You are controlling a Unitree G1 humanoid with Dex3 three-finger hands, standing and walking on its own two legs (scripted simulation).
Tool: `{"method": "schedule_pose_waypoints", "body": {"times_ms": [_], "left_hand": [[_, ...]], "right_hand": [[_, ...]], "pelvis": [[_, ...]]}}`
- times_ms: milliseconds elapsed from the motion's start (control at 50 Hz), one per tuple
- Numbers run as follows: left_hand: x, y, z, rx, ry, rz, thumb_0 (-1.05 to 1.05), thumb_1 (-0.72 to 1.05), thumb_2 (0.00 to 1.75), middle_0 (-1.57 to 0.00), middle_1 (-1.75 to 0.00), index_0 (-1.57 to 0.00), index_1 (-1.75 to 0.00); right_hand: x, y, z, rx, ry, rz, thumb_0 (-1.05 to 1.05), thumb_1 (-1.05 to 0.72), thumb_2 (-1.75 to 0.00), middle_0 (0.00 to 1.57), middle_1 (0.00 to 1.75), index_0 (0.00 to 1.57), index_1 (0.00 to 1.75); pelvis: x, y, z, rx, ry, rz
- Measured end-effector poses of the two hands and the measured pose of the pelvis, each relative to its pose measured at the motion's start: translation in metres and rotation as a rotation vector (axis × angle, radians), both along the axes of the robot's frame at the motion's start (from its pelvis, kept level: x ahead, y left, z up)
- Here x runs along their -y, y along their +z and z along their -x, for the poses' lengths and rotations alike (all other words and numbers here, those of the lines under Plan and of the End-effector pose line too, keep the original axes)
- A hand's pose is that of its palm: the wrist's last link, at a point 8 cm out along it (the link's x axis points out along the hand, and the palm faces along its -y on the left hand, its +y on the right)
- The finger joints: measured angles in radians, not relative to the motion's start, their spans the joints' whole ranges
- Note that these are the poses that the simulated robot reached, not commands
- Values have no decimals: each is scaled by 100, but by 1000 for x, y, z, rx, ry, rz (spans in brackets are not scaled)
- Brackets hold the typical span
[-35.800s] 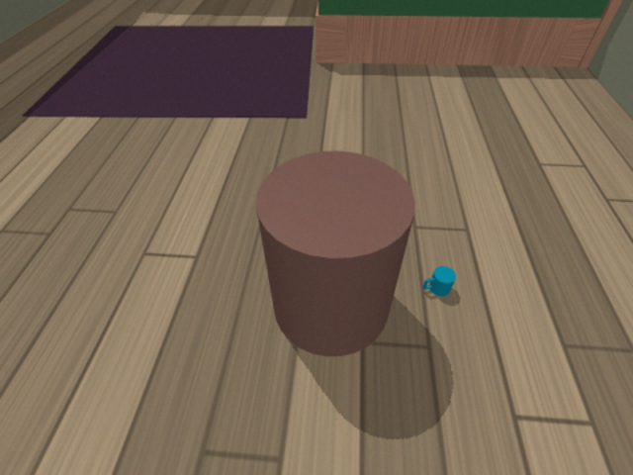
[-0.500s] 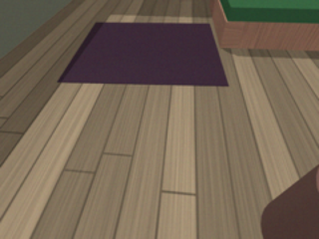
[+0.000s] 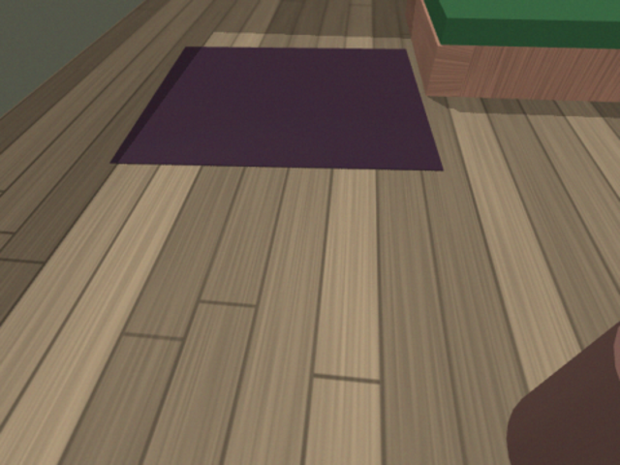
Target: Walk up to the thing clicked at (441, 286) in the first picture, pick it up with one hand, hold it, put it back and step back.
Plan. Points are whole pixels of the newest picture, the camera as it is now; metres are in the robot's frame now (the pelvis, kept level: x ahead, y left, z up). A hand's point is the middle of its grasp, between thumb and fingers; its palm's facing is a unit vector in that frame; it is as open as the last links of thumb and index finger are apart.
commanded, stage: stand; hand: left
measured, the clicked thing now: out of the picture +0.34 -1.20 -0.74
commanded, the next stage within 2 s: walk up in 0.68 s
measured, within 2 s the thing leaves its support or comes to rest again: neither
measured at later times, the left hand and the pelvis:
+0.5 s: hand out of the picture +0.07 +0.25 -0.16, palm faces -0.04 -0.94 -0.35, open 7.3 cm; pelvis +0.00 +0.00 +0.00, yaw +0 degrees
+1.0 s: hand out of the picture +0.10 +0.26 -0.14, palm faces +0.00 -0.91 -0.43, open 7.3 cm; pelvis +0.06 -0.03 -0.01, yaw -1 degrees
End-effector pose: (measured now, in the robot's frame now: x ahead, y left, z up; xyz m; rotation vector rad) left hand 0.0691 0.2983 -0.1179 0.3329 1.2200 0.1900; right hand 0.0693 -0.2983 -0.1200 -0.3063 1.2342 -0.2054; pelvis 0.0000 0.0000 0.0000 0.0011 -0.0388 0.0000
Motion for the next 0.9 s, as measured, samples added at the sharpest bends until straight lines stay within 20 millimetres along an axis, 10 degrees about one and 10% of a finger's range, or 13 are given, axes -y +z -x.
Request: {"method": "schedule_pose_waypoints", "body": {"times_ms": [720, 900], "left_hand": [[-3, -2, 1, 1, 4, 13, 0, 91, 90, -21, -30, -20, -30], [-7, 7, -21, 5, -21, -45, 0, 91, 90, -21, -30, -20, -30]], "right_hand": [[-1, 1, -1, 6, 6, -3, 0, -90, -90, 21, 30, 20, 30], [38, -7, 2, 26, -40, -2, 0, -90, -90, 21, 30, 21, 30]], "pelvis": [[-2, -1, -5, -3, 1, 0], [20, -13, -32, 3, -32, -29]]}}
